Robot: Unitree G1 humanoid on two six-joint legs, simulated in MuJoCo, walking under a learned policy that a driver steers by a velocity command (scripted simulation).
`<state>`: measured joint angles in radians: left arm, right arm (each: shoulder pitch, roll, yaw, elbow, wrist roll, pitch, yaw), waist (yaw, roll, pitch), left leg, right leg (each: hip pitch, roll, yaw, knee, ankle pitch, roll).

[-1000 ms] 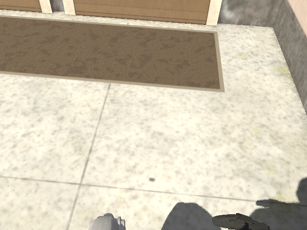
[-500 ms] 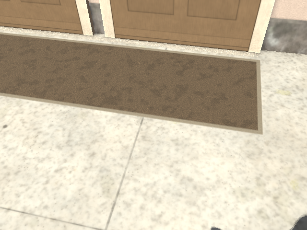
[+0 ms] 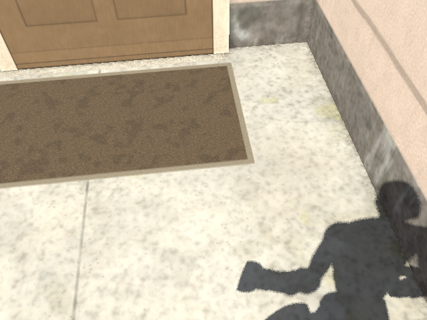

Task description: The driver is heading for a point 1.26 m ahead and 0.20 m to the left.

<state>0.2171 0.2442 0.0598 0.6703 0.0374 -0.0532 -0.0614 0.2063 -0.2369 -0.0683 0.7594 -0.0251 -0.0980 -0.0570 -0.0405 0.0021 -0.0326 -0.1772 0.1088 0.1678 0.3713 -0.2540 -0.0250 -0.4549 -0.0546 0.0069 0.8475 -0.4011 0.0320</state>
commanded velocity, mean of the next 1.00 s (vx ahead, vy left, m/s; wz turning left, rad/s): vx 0.45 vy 0.00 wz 0.28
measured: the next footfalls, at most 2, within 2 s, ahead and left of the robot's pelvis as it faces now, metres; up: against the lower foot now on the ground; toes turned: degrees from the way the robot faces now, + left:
right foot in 0.04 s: +0.03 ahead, -0.15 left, +0.00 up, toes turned -1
left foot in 0.52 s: +0.41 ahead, +0.08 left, +0.00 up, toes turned +8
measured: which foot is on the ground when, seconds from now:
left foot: down 0.00-0.06, up 0.08-0.50, down 0.52-0.98, up 1.00-1.00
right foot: up 0.00-0.02, down 0.04-0.56, up 0.58-0.96, down 0.98-1.00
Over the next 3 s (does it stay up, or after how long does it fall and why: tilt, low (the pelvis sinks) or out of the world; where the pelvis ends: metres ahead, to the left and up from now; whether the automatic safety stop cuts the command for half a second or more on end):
stays up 1.23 0.25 -0.01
